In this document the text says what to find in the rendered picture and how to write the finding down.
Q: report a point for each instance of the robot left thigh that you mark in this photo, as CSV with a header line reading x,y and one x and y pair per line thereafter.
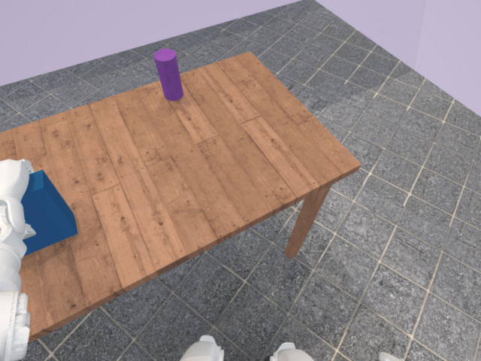
x,y
203,351

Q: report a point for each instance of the robot left shin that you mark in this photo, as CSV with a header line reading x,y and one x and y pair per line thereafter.
x,y
207,338

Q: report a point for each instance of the robot left hand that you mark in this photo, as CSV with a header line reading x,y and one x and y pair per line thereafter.
x,y
14,179

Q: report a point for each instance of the table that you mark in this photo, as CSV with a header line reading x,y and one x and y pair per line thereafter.
x,y
153,183

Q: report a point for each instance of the robot left forearm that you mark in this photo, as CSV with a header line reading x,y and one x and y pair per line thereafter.
x,y
12,247

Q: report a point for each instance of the sponge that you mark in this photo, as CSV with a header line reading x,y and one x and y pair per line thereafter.
x,y
46,212

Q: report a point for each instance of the left robot upper arm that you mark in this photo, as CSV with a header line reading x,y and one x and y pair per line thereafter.
x,y
14,325

